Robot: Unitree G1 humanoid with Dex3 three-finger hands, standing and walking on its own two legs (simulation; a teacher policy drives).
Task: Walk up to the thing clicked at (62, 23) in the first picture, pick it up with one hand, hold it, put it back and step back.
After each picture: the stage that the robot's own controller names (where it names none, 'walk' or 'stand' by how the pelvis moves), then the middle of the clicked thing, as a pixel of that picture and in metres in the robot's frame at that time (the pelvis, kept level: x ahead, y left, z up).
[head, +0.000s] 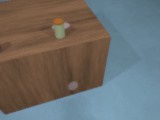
stand; (59, 28) +0.87 +0.16 -0.11
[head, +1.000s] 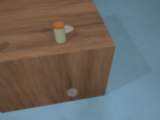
walk; (59, 32) +0.79 +0.17 -0.09
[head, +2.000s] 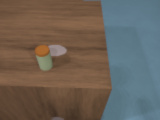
stand; (44, 58) +0.54 +0.22 -0.08
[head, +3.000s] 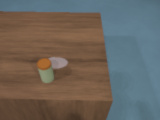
walk; (46, 70) +0.52 +0.20 -0.11
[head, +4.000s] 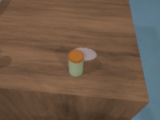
stand; (75, 63) +0.49 +0.04 -0.07
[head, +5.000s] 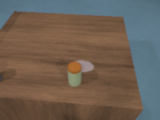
stand; (74, 74) +0.50 +0.06 -0.11
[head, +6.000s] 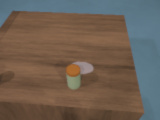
stand; (73, 77) +0.48 +0.06 -0.11
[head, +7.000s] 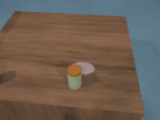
stand; (74, 77) +0.48 +0.05 -0.11
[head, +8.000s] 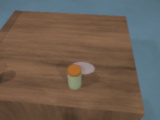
stand; (74, 77) +0.48 +0.05 -0.11
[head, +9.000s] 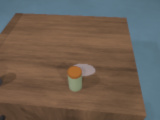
rise first; (75, 79) +0.47 +0.06 -0.11
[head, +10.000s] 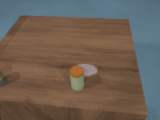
go down; (77, 78) +0.48 +0.06 -0.11
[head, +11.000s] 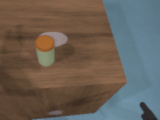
go down; (45, 51) +0.50 +0.07 -0.04
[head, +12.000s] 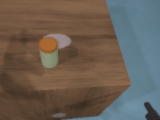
approach; (49, 53) +0.49 +0.07 -0.03
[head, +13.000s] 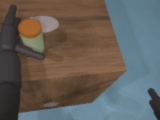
close; (32, 38) +0.51 +0.08 +0.01
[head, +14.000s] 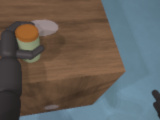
lift; (29, 44) +0.49 +0.09 +0.01
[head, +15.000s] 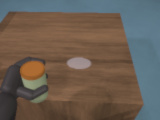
lift; (35, 82) +0.32 +0.15 +0.11
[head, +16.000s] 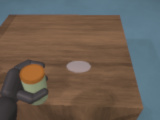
hold; (35, 85) +0.31 +0.16 +0.10
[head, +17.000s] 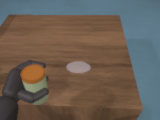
hold; (36, 85) +0.32 +0.16 +0.09
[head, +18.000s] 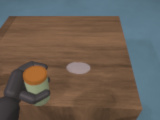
crouch; (37, 86) +0.32 +0.15 +0.09
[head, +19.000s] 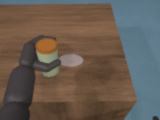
crouch; (48, 58) +0.42 +0.10 +0.09
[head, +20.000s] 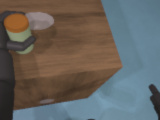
lower; (20, 35) +0.52 +0.10 +0.00
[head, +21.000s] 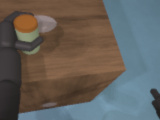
lower; (28, 35) +0.51 +0.08 +0.01
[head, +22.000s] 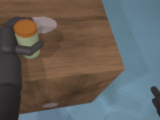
lower; (28, 40) +0.50 +0.09 +0.01
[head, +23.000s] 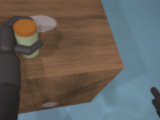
lower; (27, 39) +0.51 +0.09 +0.01
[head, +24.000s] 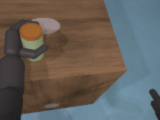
loosen; (32, 43) +0.49 +0.08 +0.01
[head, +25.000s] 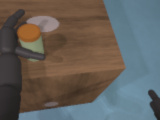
withdraw; (32, 43) +0.49 +0.08 +0.01
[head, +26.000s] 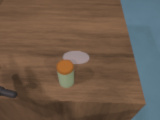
sink last; (65, 74) +0.44 +0.07 -0.06
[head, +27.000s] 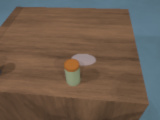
stand; (72, 72) +0.47 +0.08 -0.05
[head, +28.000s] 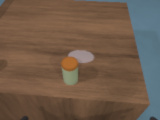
stand; (70, 71) +0.45 +0.07 -0.04
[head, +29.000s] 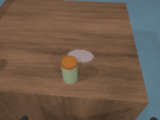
stand; (69, 70) +0.46 +0.07 -0.04
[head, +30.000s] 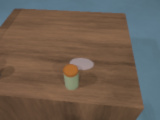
stand; (71, 77) +0.46 +0.07 -0.09
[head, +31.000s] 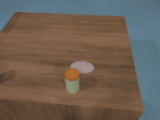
stand; (72, 81) +0.46 +0.07 -0.11
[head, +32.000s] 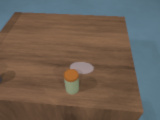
stand; (71, 81) +0.46 +0.07 -0.11
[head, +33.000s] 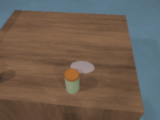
stand; (72, 81) +0.45 +0.07 -0.11
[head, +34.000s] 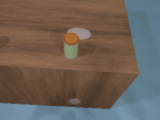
walk; (71, 46) +0.56 +0.05 -0.09
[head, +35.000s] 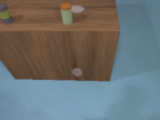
walk; (66, 14) +0.88 +0.15 -0.09
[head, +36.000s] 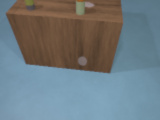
walk; (80, 5) +1.13 +0.03 -0.09
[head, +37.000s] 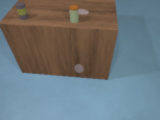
stand; (74, 14) +1.06 +0.07 -0.11
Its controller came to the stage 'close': yes
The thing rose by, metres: 0.19
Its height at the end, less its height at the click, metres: +0.00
